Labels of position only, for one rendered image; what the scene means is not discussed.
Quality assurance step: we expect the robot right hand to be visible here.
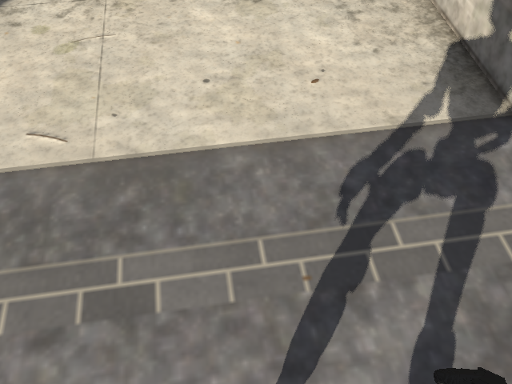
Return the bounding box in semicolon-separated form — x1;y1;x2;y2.
434;367;507;384

